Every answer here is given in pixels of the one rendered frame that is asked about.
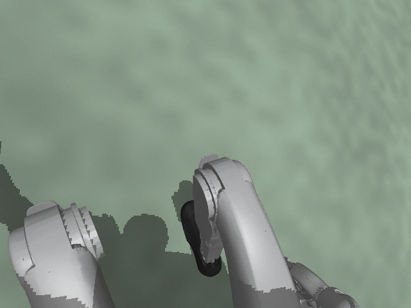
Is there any right robot foot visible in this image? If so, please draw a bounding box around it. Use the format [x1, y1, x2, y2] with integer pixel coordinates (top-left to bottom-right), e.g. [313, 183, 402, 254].
[180, 200, 222, 277]

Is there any right robot arm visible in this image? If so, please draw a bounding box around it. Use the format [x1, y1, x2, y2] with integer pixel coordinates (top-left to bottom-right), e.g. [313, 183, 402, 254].
[316, 287, 360, 308]

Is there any right robot hand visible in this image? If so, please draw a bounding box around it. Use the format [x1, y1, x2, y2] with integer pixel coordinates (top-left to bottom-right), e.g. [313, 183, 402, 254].
[284, 257, 329, 308]

